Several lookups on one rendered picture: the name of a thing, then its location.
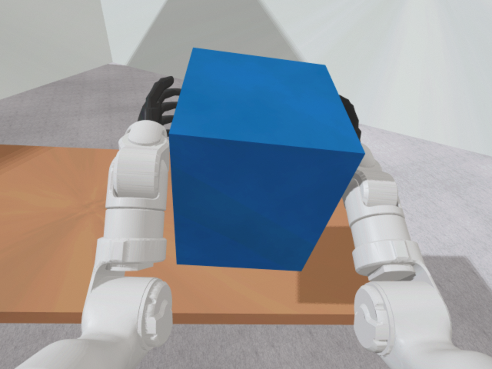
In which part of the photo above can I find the left robot forearm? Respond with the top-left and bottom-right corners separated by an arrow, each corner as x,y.
81,120 -> 170,332

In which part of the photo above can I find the right robot hand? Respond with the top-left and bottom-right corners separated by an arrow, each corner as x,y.
339,95 -> 361,142

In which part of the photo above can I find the carton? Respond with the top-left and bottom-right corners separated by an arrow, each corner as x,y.
169,48 -> 365,271

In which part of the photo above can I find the robot right upper arm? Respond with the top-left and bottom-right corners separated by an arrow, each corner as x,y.
354,281 -> 492,369

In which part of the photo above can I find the table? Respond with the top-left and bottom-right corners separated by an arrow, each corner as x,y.
0,145 -> 370,325

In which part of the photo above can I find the left robot hand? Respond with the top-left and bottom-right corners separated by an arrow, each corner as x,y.
138,76 -> 181,137

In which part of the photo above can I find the right robot forearm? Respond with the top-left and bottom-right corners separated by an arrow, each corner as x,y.
342,143 -> 452,337

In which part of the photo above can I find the robot left upper arm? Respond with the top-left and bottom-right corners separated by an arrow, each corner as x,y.
15,276 -> 173,369

